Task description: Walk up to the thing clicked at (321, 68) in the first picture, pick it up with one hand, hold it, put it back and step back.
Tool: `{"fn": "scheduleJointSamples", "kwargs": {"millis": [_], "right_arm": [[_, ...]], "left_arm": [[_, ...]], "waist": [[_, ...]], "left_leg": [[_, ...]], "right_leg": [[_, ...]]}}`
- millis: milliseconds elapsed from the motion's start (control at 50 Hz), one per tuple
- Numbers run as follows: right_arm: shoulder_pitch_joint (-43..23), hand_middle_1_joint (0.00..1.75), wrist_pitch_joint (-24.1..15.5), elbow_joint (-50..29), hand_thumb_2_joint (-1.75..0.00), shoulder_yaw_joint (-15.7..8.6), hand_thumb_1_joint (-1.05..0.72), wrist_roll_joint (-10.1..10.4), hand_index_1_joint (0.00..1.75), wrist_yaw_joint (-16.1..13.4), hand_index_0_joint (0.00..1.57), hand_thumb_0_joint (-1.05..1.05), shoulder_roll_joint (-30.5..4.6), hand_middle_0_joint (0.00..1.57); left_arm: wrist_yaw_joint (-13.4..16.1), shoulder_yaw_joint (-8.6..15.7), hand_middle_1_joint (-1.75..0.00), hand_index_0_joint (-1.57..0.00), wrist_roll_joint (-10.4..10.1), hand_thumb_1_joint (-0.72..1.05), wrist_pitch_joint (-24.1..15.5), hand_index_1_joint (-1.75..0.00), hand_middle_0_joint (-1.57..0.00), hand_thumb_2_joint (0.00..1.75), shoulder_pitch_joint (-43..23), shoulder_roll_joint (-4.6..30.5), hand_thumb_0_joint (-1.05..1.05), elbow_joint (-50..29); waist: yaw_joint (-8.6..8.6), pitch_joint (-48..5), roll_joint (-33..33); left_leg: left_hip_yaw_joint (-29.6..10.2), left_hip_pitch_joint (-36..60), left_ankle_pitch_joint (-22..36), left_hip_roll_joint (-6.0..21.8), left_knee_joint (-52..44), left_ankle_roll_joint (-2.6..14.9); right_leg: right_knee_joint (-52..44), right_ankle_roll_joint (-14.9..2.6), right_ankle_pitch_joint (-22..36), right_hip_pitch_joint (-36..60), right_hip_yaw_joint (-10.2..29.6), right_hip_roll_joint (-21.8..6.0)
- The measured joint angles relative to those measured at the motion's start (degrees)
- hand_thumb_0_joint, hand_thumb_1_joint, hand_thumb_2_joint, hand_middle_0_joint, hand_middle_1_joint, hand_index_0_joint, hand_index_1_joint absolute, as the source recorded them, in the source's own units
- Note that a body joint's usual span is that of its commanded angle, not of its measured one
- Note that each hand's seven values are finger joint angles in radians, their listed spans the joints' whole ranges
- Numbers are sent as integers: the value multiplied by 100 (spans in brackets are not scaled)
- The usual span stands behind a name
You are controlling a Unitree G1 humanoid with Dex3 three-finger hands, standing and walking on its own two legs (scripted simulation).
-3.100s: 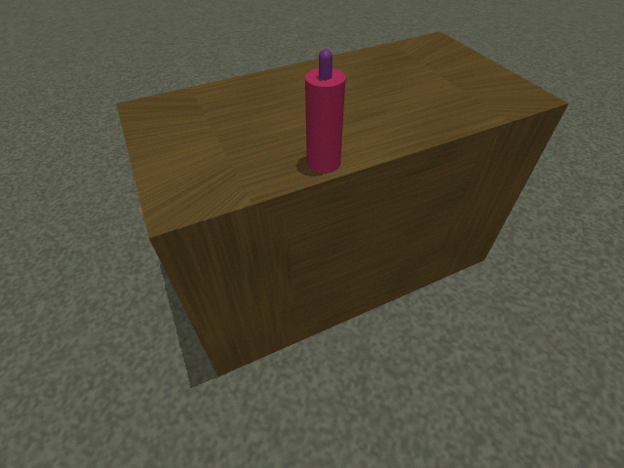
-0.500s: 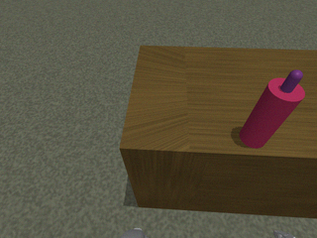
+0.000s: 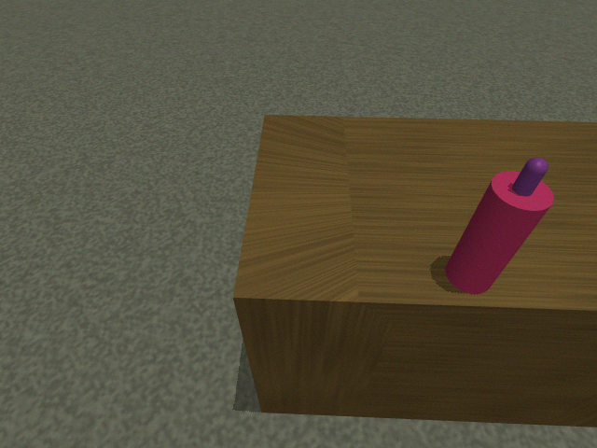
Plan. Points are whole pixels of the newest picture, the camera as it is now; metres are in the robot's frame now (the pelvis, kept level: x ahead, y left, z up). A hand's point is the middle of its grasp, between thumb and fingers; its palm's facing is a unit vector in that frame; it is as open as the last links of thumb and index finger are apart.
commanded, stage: walk up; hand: right
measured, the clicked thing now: (498, 227) +0.42 -0.27 +0.06
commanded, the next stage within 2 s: stand in 1.12 s
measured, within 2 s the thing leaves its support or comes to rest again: neither
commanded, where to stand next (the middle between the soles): +0.06 +0.00 m, yaw -2 degrees
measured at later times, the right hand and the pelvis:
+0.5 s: hand out of the picture +0.11 -0.26 -0.14, palm faces +0.02 +0.95 -0.31, open 7.4 cm; pelvis +0.01 +0.00 +0.01, yaw -1 degrees
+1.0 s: hand out of the picture +0.11 -0.26 -0.15, palm faces +0.04 +0.95 -0.32, open 7.4 cm; pelvis +0.03 +0.00 +0.01, yaw -2 degrees
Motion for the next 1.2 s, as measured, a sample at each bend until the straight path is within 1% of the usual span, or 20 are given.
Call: {"fn": "scheduleJointSamples", "kwargs": {"millis": [160,300,420,580,840,1120,1200], "right_arm": [[-80,30,-13,152,-90,-25,-90,36,30,-57,20,1,58,20],[-295,30,3,193,-90,-79,-90,75,30,-72,20,1,18,20],[-417,30,15,247,-90,-103,-90,70,30,-64,20,0,-4,20],[-412,30,35,333,-90,-88,-90,52,30,-46,20,0,-2,20],[-318,30,58,411,-90,-104,-91,60,30,-56,20,0,-1,20],[-397,30,52,372,-90,-128,-90,60,30,-81,20,0,25,20],[-406,30,-43,419,-90,-43,-91,93,30,-119,20,0,63,20]], "left_arm": [[37,-50,-30,-20,-26,91,31,-30,-21,90,-111,-37,1,201],[63,-75,-30,-20,-11,91,34,-30,-21,90,-200,-127,1,329],[63,-72,-30,-20,13,91,56,-30,-21,90,-272,-153,1,393],[55,-57,-30,-20,43,91,55,-30,-21,90,-284,-146,1,435],[64,-40,-30,-20,48,91,84,-30,-21,90,-281,-158,1,459],[86,-44,-30,-20,42,91,110,-30,-21,90,-382,-175,1,395],[45,-39,-30,-20,14,91,155,-30,-21,90,-405,-167,1,401]], "waist": [[-30,7,-35],[-21,7,66],[-12,-25,97],[-4,-16,91],[-41,82,74],[-59,25,39],[-61,8,1]], "left_leg": [[63,208,47,10,-263,-3],[90,347,55,30,-357,-23],[110,420,89,18,-453,-32],[130,472,137,26,-582,-49],[151,506,101,33,-634,-52],[192,609,54,12,-657,-36],[178,670,130,8,-797,-57]], "right_leg": [[-307,79,104,198,56,2],[-414,77,130,328,82,19],[-442,71,135,363,100,6],[-547,61,180,393,118,13],[-650,63,179,441,136,17],[-647,76,131,518,172,-8],[-754,71,183,567,156,-9]]}}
